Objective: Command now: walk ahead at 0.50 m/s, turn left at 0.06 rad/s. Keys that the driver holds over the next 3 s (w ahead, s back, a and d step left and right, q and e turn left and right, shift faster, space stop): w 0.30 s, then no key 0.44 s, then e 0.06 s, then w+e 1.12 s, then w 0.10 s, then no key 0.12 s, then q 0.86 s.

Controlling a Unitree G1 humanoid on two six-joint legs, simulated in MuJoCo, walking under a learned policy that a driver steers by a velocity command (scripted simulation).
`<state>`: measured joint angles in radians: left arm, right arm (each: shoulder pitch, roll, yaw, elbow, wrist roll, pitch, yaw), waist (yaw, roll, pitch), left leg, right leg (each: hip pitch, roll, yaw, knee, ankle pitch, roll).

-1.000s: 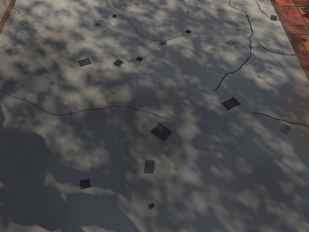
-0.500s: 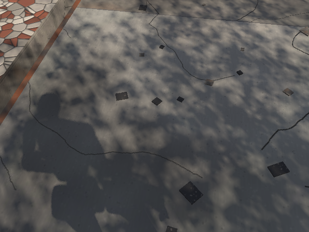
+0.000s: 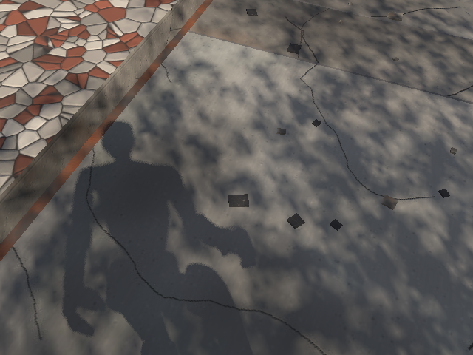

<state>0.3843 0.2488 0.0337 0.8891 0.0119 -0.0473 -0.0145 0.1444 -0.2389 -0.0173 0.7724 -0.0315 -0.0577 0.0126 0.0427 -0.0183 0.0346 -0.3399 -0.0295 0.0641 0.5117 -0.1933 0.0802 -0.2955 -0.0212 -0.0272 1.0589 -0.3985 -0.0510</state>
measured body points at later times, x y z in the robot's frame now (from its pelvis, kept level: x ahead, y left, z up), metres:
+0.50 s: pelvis +0.25 -0.04 -0.01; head +0.29 -0.05 +0.44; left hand +0.41 +0.20 -0.12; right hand +0.22 -0.29 -0.16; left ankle +0.09 +0.08 -0.66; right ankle +0.34 -0.11 -0.73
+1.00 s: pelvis +0.33 -0.03 +0.01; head +0.33 -0.03 +0.46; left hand +0.41 +0.21 -0.13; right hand +0.33 -0.29 -0.14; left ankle +0.33 +0.09 -0.73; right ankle +0.33 -0.13 -0.69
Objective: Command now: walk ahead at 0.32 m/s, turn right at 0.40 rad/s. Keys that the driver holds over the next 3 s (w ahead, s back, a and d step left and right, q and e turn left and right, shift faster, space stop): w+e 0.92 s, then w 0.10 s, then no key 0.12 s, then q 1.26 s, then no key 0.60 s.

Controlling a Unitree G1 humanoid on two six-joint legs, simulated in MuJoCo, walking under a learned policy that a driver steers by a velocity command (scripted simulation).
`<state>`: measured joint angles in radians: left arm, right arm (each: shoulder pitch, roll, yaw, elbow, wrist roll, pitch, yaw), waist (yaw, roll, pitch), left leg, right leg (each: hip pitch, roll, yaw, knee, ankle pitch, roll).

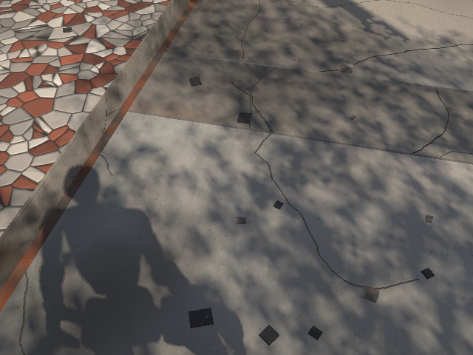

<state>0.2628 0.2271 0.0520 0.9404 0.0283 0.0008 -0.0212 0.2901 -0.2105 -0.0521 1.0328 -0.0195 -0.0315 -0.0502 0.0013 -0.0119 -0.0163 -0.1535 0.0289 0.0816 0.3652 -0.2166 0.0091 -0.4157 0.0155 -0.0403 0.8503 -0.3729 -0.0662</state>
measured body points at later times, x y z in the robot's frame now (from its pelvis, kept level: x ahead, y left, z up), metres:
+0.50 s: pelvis +0.18 -0.07 +0.00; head +0.21 -0.09 +0.45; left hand +0.21 +0.20 -0.13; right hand +0.30 -0.35 -0.12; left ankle +0.36 +0.03 -0.70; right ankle +0.06 -0.12 -0.75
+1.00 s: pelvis +0.43 -0.14 +0.00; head +0.46 -0.16 +0.45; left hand +0.72 -0.04 -0.11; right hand +0.28 -0.36 -0.14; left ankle +0.42 -0.02 -0.75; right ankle +0.48 -0.33 -0.69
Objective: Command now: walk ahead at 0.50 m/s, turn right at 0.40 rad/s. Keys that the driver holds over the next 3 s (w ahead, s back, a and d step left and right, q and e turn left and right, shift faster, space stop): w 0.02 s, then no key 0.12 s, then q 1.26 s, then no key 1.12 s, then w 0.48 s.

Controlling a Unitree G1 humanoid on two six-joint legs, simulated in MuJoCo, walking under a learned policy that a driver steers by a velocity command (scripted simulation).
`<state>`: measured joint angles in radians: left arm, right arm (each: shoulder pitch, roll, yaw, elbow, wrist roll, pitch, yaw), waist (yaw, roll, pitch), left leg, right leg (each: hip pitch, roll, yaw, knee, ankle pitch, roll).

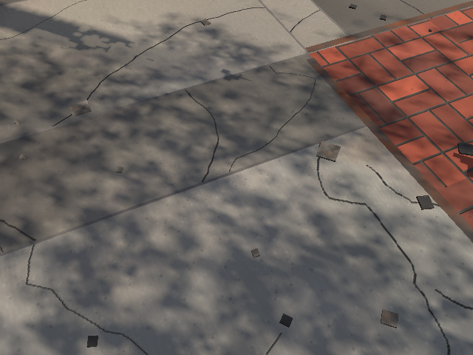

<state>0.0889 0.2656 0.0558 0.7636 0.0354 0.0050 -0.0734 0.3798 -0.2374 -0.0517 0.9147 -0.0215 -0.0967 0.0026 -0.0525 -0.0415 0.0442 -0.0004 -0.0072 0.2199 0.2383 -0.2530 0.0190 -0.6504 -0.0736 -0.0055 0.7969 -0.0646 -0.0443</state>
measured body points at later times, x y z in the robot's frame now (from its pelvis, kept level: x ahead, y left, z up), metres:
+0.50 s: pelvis +0.17 -0.04 +0.00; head +0.21 -0.05 +0.45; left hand +0.24 +0.22 -0.13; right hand +0.27 -0.29 -0.15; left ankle +0.22 +0.09 -0.70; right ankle +0.19 -0.11 -0.74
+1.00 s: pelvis +0.19 -0.01 +0.00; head +0.23 +0.01 +0.45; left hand +0.21 +0.28 -0.13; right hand +0.39 -0.24 -0.11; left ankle +0.19 +0.07 -0.74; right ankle +0.26 -0.15 -0.70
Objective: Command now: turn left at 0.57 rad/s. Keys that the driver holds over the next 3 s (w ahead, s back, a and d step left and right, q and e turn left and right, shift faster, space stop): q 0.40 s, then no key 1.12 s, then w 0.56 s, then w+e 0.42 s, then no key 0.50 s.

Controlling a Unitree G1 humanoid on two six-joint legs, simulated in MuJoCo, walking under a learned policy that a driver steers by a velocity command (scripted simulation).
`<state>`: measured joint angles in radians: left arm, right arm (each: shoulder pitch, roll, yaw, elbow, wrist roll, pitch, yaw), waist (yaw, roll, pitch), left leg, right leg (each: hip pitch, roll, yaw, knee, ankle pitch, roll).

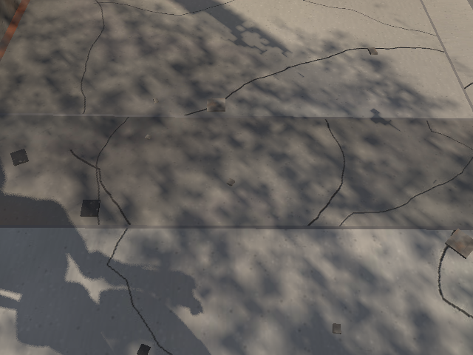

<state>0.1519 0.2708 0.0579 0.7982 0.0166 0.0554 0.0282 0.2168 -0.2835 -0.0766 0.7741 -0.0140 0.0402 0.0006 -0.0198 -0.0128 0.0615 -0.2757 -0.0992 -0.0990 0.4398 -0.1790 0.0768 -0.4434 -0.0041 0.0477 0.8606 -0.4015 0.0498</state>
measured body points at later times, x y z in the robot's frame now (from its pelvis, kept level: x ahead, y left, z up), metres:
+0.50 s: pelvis -0.01 -0.03 +0.00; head +0.02 -0.03 +0.45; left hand +0.02 +0.26 -0.11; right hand +0.19 -0.26 -0.12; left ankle -0.07 +0.08 -0.70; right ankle +0.01 -0.13 -0.74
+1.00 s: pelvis -0.03 -0.01 +0.00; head -0.02 -0.01 +0.45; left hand -0.07 +0.25 -0.14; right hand +0.16 -0.20 -0.13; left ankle -0.06 +0.07 -0.74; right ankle +0.00 -0.13 -0.74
